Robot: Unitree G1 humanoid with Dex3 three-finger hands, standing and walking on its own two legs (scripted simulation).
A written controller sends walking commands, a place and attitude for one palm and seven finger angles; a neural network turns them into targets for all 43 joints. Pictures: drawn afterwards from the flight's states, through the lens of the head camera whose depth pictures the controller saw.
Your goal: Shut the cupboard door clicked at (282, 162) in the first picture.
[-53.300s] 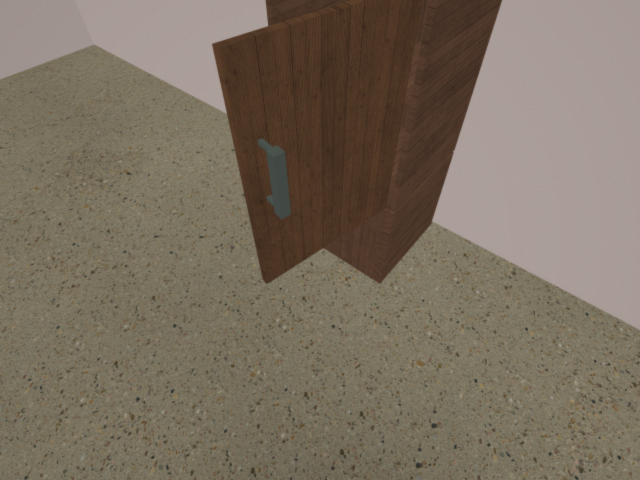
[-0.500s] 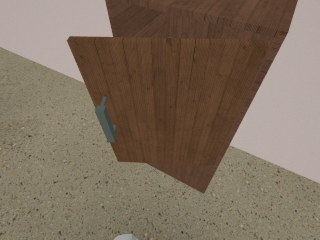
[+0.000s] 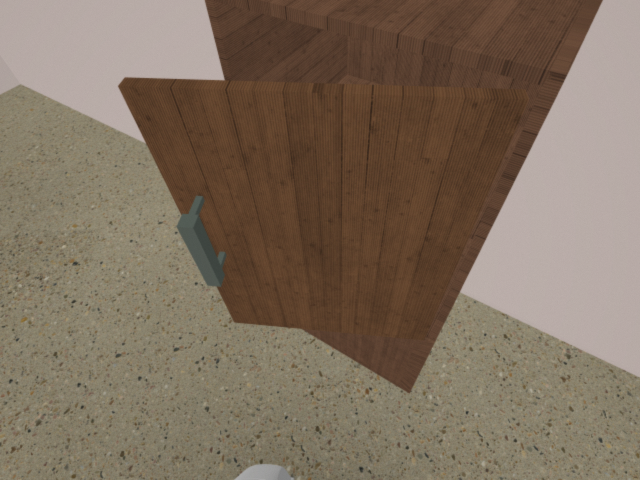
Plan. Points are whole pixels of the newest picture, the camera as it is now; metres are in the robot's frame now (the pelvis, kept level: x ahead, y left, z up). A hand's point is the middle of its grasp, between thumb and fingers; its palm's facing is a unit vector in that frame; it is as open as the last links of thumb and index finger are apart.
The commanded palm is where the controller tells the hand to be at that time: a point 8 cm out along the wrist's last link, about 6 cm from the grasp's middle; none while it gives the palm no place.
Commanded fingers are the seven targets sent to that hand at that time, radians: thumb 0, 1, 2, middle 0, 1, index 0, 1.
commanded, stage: come to a stop and stand still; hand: left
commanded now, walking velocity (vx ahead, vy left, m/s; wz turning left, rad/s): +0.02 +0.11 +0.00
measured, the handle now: (207, 242) +0.43 +0.22 +0.00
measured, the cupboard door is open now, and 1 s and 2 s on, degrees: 26 26 26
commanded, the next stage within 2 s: look again from close up in 1.30 s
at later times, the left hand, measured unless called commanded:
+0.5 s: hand out of the picture -0.05 +0.23 -0.18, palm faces +0.07 -0.99 -0.15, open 7.4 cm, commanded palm none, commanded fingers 0.00 0.90 0.90 -0.20 -0.30 -0.20 -0.30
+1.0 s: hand out of the picture -0.04 +0.22 -0.18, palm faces +0.02 -0.99 -0.14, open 7.4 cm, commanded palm none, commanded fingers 0.00 0.90 0.90 -0.20 -0.30 -0.20 -0.30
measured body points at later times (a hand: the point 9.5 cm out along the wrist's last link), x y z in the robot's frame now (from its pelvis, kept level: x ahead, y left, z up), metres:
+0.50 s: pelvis -0.04 +0.06 +0.00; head -0.04 +0.08 +0.45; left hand -0.05 +0.29 -0.17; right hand -0.03 -0.16 -0.15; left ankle -0.05 +0.16 -0.74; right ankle -0.01 -0.08 -0.74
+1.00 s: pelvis -0.02 +0.07 +0.00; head -0.01 +0.08 +0.45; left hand -0.04 +0.27 -0.17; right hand -0.05 -0.12 -0.16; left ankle -0.05 +0.16 -0.74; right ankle -0.01 -0.08 -0.74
